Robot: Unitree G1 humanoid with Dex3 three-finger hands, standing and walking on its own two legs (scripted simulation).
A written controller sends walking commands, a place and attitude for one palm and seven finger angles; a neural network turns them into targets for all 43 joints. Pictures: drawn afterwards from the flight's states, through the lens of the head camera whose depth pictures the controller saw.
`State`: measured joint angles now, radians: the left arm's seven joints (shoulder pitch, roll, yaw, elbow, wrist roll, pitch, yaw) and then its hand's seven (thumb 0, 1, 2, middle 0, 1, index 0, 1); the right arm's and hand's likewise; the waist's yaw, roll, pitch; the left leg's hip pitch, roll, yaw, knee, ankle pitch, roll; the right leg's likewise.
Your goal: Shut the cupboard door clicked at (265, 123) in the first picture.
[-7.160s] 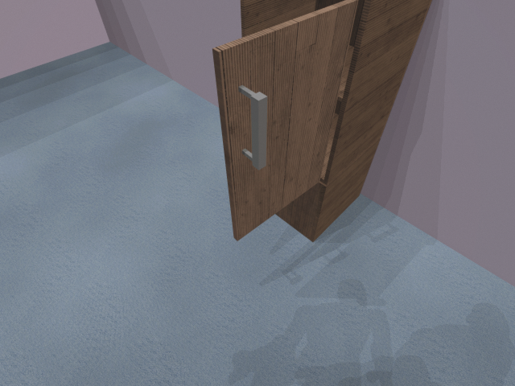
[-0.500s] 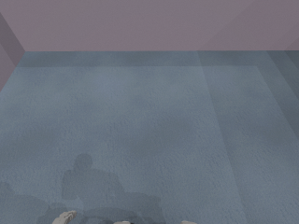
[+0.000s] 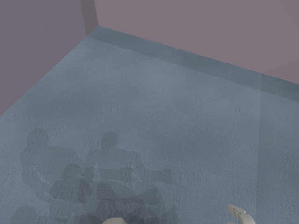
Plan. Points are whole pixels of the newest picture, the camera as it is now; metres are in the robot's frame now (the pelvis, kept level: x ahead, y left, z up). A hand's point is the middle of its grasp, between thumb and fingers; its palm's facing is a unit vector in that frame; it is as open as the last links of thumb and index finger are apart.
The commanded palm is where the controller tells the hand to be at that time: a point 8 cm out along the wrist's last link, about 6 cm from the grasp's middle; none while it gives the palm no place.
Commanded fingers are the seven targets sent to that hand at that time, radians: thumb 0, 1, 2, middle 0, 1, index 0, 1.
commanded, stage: walk to a spot facing it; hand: left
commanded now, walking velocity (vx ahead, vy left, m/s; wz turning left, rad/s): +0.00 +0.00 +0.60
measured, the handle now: out of the picture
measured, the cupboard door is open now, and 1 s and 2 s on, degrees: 86 86 86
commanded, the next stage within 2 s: none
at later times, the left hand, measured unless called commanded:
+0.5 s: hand out of the picture +0.09 +0.17 -0.13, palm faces +0.24 -0.93 -0.28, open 7.4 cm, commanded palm none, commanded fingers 0.00 0.90 0.90 -0.20 -0.30 -0.20 -0.30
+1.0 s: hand out of the picture -0.09 +0.17 -0.18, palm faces +0.60 -0.77 -0.24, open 7.4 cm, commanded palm none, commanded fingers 0.00 0.90 0.90 -0.20 -0.30 -0.20 -0.30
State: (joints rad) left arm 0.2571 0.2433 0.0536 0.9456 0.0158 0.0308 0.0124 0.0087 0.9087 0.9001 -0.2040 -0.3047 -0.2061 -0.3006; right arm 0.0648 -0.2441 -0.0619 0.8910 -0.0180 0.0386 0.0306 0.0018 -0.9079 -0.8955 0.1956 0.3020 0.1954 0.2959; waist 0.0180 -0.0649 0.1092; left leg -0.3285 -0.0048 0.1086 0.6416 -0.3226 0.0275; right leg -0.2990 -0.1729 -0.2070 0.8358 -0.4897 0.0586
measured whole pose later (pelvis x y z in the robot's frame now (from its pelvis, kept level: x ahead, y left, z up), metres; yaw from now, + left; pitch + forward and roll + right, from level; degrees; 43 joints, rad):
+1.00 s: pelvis +0.01 -0.02 +0.01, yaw +35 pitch +0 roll -1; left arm 0.24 0.27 0.07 0.96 0.02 0.08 0.02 0.01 0.91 0.90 -0.20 -0.30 -0.20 -0.30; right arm 0.07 -0.23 -0.05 0.88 -0.02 0.02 0.01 0.00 -0.91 -0.89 0.20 0.30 0.20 0.30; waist 0.03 -0.06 0.11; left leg -0.32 -0.02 0.08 0.63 -0.32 0.08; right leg -0.43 -0.13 -0.08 1.13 -0.50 0.07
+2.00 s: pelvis +0.05 -0.04 +0.00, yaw +71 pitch +0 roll +0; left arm 0.32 0.24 0.06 0.95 0.02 0.02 0.02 0.01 0.91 0.90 -0.20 -0.30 -0.20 -0.30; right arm 0.03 -0.26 -0.07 0.90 -0.02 0.06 0.03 0.00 -0.91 -0.90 0.19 0.30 0.19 0.30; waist 0.04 -0.04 0.10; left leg -0.30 0.00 0.11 0.62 -0.31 -0.03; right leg -0.19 -0.17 -0.30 0.65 -0.42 0.03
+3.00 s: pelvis +0.12 +0.20 +0.02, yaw +105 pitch +1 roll +0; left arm 0.35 0.20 0.05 1.03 0.02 -0.08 0.02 -0.01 0.94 0.90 -0.20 -0.30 -0.20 -0.30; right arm 0.10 -0.27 -0.09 0.98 -0.03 0.03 0.04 0.00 -0.91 -0.90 0.19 0.30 0.19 0.30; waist 0.01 0.02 0.06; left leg -0.65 0.08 0.05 1.03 -0.17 -0.03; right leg -0.02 -0.06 -0.31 0.34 -0.31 0.00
